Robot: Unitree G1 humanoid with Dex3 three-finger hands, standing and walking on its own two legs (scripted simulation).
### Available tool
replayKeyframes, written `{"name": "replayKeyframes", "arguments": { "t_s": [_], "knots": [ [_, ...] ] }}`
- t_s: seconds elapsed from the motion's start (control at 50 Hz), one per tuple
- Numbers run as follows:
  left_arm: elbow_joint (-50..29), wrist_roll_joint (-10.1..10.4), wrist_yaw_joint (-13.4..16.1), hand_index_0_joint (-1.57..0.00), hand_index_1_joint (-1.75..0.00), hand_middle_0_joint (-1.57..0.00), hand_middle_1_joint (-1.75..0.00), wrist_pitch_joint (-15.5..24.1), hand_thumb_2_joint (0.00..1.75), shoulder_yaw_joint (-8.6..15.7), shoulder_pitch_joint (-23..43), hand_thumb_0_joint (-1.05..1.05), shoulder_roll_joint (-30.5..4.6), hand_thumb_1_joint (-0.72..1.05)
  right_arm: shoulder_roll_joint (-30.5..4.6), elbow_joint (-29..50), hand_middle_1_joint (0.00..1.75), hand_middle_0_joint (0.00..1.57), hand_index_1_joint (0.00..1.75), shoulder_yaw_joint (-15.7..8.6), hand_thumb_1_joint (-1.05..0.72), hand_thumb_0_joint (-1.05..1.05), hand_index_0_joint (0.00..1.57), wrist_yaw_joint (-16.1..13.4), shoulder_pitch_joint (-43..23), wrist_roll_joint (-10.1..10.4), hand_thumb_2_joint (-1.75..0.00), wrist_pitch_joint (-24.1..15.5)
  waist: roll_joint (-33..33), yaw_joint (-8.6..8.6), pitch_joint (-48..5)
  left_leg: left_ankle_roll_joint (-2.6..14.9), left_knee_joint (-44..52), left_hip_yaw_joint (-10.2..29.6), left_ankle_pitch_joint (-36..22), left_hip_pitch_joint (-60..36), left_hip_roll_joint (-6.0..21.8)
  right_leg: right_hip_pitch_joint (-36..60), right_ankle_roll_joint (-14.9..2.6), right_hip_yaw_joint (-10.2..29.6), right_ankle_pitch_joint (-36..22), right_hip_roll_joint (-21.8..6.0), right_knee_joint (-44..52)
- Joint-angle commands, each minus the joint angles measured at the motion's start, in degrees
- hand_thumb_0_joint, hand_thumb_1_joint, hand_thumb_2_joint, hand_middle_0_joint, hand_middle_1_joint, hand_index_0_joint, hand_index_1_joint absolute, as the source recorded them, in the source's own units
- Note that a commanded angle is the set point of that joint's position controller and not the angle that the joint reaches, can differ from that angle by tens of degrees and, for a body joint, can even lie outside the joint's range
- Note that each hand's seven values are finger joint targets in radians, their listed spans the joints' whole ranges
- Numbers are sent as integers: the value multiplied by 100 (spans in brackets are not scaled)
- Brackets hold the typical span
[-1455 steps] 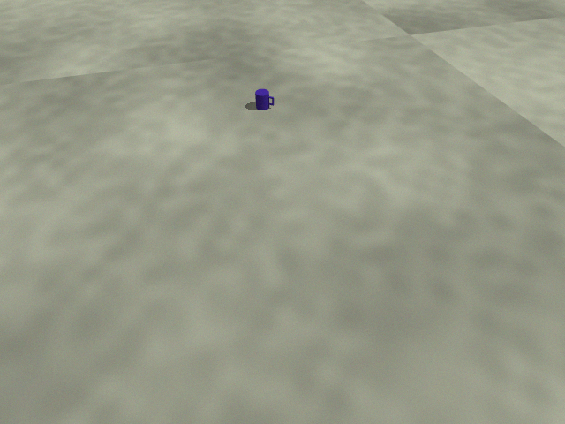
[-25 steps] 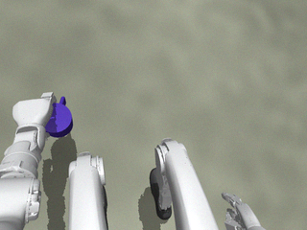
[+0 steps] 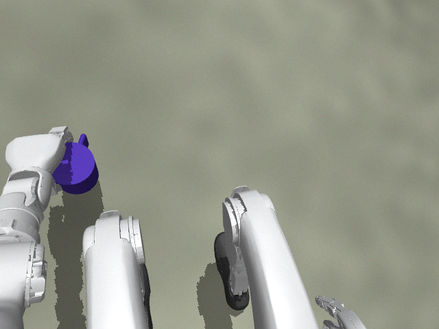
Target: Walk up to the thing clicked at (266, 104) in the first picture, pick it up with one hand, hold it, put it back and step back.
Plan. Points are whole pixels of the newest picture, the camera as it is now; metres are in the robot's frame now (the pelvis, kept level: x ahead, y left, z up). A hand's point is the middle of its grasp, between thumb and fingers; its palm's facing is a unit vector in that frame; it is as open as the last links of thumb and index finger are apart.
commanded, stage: lower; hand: left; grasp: from above
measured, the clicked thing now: (76, 162) +0.45 +0.22 -0.27
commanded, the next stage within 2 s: rest in 0.30 s
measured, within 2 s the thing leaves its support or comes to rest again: rests again in 0.52 s
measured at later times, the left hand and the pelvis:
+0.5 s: hand (53, 163) +0.45 +0.26 -0.24, palm faces -0.49 -0.05 -0.87, open 11.2 cm; pelvis +0.00 +0.00 -0.04, yaw -1 degrees
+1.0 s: hand (47, 165) +0.45 +0.28 -0.25, palm faces -0.46 -0.03 -0.89, open 11.2 cm; pelvis -0.01 +0.00 -0.06, yaw -3 degrees
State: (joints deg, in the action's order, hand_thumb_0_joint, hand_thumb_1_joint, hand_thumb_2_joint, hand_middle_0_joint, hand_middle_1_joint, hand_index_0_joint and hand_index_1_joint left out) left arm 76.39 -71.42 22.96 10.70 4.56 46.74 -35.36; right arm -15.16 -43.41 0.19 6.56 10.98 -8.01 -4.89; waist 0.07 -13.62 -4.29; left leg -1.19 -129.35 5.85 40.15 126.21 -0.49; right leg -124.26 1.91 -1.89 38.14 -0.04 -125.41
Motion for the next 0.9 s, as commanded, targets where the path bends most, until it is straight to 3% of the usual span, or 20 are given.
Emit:
{"name": "replayKeyframes", "arguments": {
  "t_s": [0.0,0.12,0.28,0.44,0.48,0.52,0.56,0.6,0.68,0.72,0.74,0.82,0.86,0.88],
  "knots": [
    [-1643,100,751,-90,-88,-91,-88,101,105,515,2526,0,-1957,51,-1430,71,30,20,30,-485,-91,0,20,-106,1175,-23,-90,-66,1932,60,-4663,168,1267,-521,-1235,-3512,-49,1863,-379,-365,-1370,33,1164],
    [-1411,99,958,-92,-84,-96,-81,-136,112,441,2561,0,-1878,49,-1426,8,30,20,30,-448,-91,0,20,-165,1087,-66,-90,-105,2155,-36,-4553,145,1173,-532,-1188,-3444,-25,1542,-400,-388,-1324,15,1007],
    [-24,104,845,-95,-88,-98,-85,-271,113,209,2767,0,-1746,53,-1465,-90,30,20,30,-158,-91,0,20,-84,1075,-91,-90,-172,1702,-252,-3919,234,752,-515,-1121,-2675,-36,1490,-366,-479,-1331,78,819],
    [-153,141,721,-99,-86,-100,-84,-66,107,356,2589,0,-2079,60,-1624,68,30,20,30,-114,-90,0,20,57,1078,-104,-90,-219,1884,-222,-4067,194,600,-436,-1337,-2613,-40,1672,-351,-615,-1509,126,515],
    [-202,169,753,-97,-84,-98,-83,-13,106,382,2624,0,-2072,58,-1648,65,30,20,30,-126,-90,0,20,76,1083,-124,-89,-206,1938,-261,-4084,193,537,-417,-1366,-2515,-48,1679,-339,-624,-1544,124,462],
    [182,64,717,-94,-84,-95,-84,53,103,99,2755,0,-1674,54,-1561,-32,30,20,30,-43,-90,0,20,134,1189,-187,-90,-197,1564,-477,-3812,252,332,-396,-1256,-2175,-31,1729,-281,-653,-1549,178,541],
    [537,-1,723,-94,-83,-93,-83,125,98,69,2988,0,-1839,55,-1595,-86,30,20,30,40,-90,0,20,170,1256,-198,-89,-199,1334,-570,-3447,302,212,-384,-1077,-1874,-40,1641,-261,-672,-1397,199,591],
    [706,-23,724,-92,-85,-92,-85,189,99,115,2743,0,-1923,54,-1689,-63,30,20,30,30,-90,0,20,169,1296,-204,-89,-196,1331,-491,-3431,299,225,-358,-1080,-1849,-51,1681,-256,-697,-1339,193,593],
    [747,-40,809,-87,-92,-83,-96,353,90,40,2902,0,-1848,51,-1705,-84,30,20,30,62,-90,0,20,234,1259,-243,-89,-251,1343,-554,-3389,284,236,-294,-952,-1843,-50,1628,-280,-824,-1206,247,490],
    [711,-30,873,-88,-90,-85,-94,377,91,95,2758,0,-1950,52,-1718,-54,30,20,30,12,-90,0,20,226,1161,-216,-89,-249,1522,-430,-3496,254,325,-288,-936,-1974,-41,1549,-314,-842,-1171,264,424],
    [598,-46,886,-89,-91,-85,-96,392,90,46,2957,0,-1904,53,-1711,-65,30,20,30,11,-90,0,20,247,1162,-237,-89,-273,1653,-540,-3401,246,302,-296,-885,-1963,-37,1468,-319,-855,-1141,261,387],
    [429,-78,990,-87,-91,-84,-93,350,94,127,3054,0,-2026,49,-1761,-71,30,20,30,-40,-90,0,20,252,1117,-236,-90,-305,1730,-542,-3357,241,340,-269,-831,-2043,-17,1246,-332,-879,-1075,253,405],
    [554,-75,1030,-71,-90,-68,-92,317,96,48,3083,0,-1881,33,-1743,-87,30,20,30,-34,-89,0,20,270,1105,-259,-89,-344,1692,-601,-3173,246,353,-261,-634,-1939,-9,1105,-340,-894,-909,245,428],
    [616,-82,1053,-63,-88,-60,-89,293,93,10,3017,0,-1841,25,-1720,-116,30,20,30,-23,-89,0,20,272,1073,-239,-89,-347,1715,-543,-3142,235,392,-238,-601,-1983,-4,1036,-359,-888,-891,258,411]
  ]
}}
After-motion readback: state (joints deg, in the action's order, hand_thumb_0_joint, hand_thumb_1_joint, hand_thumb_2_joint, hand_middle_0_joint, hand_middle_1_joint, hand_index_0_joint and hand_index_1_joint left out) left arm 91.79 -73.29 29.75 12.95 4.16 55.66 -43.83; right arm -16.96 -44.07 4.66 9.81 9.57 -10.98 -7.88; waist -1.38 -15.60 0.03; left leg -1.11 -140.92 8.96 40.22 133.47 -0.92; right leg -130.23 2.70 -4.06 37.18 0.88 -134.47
